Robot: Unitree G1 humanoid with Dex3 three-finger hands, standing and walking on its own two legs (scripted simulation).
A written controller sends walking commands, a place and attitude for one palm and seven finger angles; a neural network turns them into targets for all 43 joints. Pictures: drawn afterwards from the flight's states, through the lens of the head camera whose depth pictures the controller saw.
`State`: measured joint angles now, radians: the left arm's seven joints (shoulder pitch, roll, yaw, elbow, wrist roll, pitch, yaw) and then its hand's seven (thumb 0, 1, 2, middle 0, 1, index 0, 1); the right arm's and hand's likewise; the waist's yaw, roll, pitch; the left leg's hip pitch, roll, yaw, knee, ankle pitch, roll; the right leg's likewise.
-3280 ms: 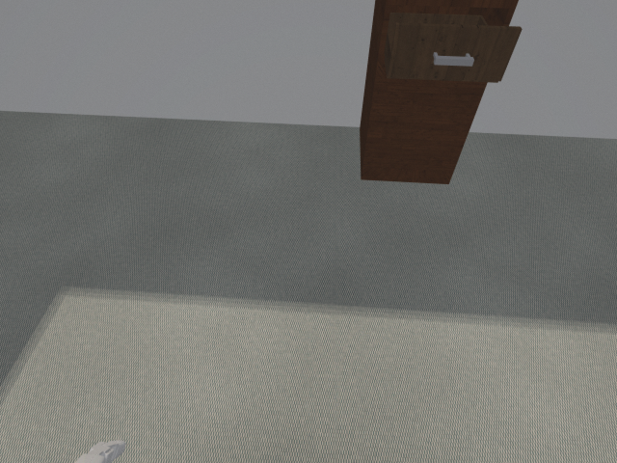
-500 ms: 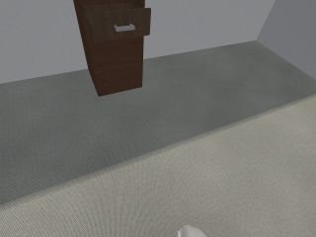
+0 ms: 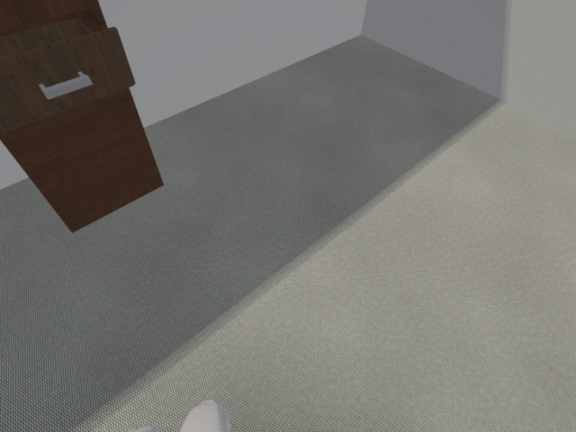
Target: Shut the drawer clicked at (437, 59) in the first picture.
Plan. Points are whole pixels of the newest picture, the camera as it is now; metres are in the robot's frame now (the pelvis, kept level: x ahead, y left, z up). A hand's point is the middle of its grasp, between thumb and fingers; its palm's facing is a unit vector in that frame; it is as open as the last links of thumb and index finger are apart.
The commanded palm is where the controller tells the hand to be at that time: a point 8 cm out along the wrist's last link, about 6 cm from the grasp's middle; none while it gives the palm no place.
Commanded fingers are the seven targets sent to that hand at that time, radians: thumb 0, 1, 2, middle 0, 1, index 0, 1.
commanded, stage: walk to a spot facing it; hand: left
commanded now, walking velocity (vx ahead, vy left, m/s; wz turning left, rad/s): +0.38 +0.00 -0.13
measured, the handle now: (65, 83) +0.96 +0.62 -0.06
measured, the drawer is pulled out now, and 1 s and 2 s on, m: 0.17 0.17 0.17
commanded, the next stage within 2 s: turn to face it in 0.98 s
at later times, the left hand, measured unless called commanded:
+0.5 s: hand (163, 366) +0.25 +0.22 -0.17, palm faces -0.06 -0.99 -0.13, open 7.4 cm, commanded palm none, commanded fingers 0.00 0.90 0.90 -0.20 -0.30 -0.20 -0.30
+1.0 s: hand (236, 239) +0.52 +0.11 -0.16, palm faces -0.13 -0.97 -0.21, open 7.2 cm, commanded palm none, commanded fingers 0.00 0.90 0.90 -0.20 -0.30 -0.20 -0.30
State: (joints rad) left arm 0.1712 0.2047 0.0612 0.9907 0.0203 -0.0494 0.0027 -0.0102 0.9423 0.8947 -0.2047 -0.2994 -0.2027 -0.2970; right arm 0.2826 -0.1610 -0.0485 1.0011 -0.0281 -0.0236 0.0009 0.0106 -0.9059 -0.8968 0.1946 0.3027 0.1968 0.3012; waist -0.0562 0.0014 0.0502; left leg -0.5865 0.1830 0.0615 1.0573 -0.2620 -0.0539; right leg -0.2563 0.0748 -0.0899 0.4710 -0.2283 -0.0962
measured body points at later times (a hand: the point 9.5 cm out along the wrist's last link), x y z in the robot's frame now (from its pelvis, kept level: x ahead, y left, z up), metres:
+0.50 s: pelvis +0.23 +0.05 +0.01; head +0.24 +0.07 +0.46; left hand +0.26 +0.27 -0.16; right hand +0.18 -0.19 -0.13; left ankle +0.18 +0.14 -0.73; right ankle +0.26 -0.11 -0.65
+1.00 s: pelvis +0.45 -0.06 +0.01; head +0.45 -0.06 +0.46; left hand +0.52 +0.16 -0.14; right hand +0.43 -0.29 -0.15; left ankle +0.53 +0.08 -0.66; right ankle +0.42 -0.13 -0.73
